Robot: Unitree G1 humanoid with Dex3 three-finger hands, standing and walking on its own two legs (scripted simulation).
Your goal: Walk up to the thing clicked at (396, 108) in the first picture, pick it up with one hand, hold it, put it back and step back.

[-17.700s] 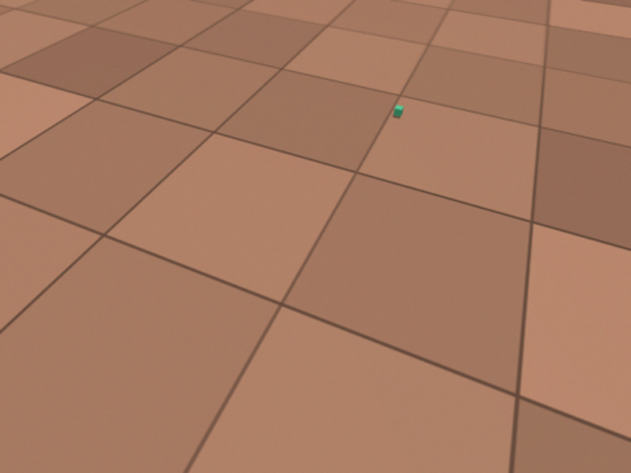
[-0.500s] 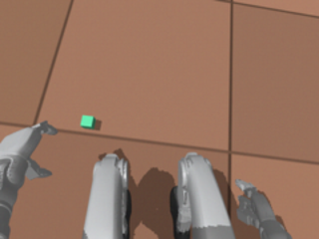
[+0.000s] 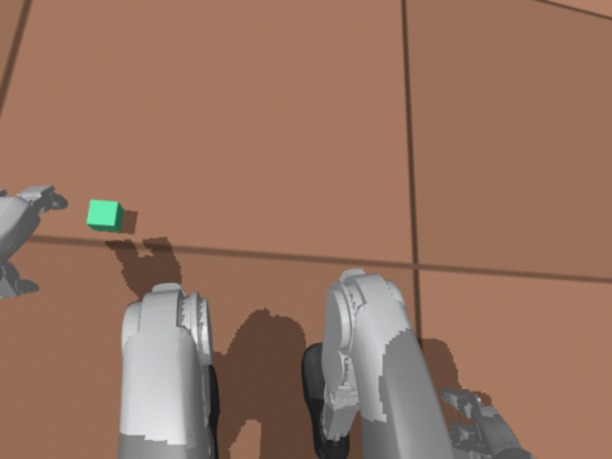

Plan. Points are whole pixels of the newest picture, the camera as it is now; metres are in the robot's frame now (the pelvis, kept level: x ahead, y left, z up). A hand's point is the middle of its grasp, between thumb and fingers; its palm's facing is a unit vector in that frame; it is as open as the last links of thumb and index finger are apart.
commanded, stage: rise first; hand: left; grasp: from above
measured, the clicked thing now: (105, 216) +0.48 +0.29 -0.34
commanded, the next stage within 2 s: approach in 0.96 s
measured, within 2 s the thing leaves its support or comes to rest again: neither
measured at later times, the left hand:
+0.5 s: hand (41, 242) +0.40 +0.33 -0.20, palm faces -0.50 -0.05 -0.86, open 11.5 cm
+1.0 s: hand (52, 232) +0.41 +0.32 -0.21, palm faces -0.46 -0.03 -0.89, open 11.2 cm
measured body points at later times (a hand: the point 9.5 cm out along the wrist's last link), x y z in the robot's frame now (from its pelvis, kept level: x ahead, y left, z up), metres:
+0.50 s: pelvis +0.01 +0.00 -0.03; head +0.23 +0.08 +0.35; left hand +0.42 +0.33 -0.15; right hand +0.09 -0.27 -0.15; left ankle +0.09 +0.11 -0.32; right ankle +0.10 -0.12 -0.32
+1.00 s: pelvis +0.01 +0.00 -0.04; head +0.24 +0.08 +0.34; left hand +0.43 +0.32 -0.16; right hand +0.09 -0.28 -0.15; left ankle +0.09 +0.11 -0.32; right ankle +0.10 -0.12 -0.32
